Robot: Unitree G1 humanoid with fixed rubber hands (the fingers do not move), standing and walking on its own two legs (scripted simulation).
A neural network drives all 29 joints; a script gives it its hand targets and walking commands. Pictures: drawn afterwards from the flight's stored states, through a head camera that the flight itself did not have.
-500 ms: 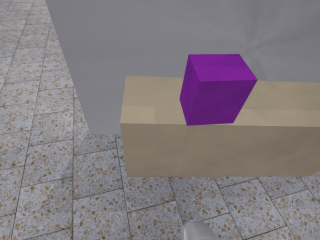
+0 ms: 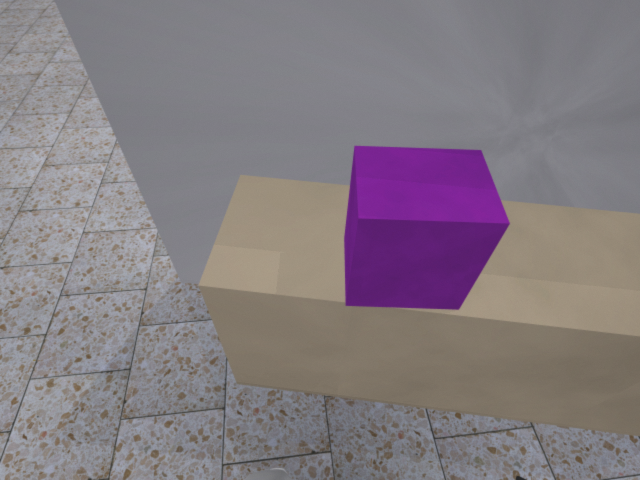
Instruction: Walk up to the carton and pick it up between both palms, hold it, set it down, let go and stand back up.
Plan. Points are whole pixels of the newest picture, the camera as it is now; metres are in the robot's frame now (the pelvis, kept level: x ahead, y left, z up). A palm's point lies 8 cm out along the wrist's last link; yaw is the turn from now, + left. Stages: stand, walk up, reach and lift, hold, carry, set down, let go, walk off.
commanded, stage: walk up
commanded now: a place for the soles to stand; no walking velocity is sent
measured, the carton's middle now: (409, 232) +0.55 -0.12 -0.07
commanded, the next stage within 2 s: none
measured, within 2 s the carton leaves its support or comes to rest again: neither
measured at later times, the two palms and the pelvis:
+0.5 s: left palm out of the picture +0.15 +0.07 -0.12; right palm out of the picture +0.11 -0.42 -0.13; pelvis +0.06 -0.15 +0.00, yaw -1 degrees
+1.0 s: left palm out of the picture +0.12 +0.06 -0.11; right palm out of the picture +0.12 -0.41 -0.12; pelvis +0.07 -0.18 +0.02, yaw +1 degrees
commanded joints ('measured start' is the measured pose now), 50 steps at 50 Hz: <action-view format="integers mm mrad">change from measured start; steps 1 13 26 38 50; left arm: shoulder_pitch -69 -78 -72 -18 0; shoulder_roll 61 60 138 123 117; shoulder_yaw -13 31 56 10 -6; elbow -89 -40 -29 39 96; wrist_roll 12 -18 -42 -51 -51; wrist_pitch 13 14 -41 -75 -86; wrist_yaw -8 -23 44 32 39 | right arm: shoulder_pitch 249 21 79 -28 -33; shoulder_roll -158 -162 -85 -119 -137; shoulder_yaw -56 -72 14 30 47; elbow -59 -50 52 133 240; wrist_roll -29 -20 -6 22 26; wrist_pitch -13 -38 44 30 25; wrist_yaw -35 -13 34 71 69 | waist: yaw -122 -79 -62 -50 -55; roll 232 212 -179 55 19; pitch -99 -75 -73 -32 -62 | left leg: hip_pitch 382 148 -42 78 130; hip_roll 387 268 90 105 114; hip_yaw -642 -206 -122 -192 -192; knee -378 -300 178 -276 -308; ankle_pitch -138 253 -256 65 111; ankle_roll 103 151 -54 31 20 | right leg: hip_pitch -425 -232 9 40 80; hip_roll -62 -87 -242 -109 -105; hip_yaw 109 189 389 247 213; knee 235 270 -307 -265 -316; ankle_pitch -363 -88 149 51 74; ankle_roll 66 148 -93 15 8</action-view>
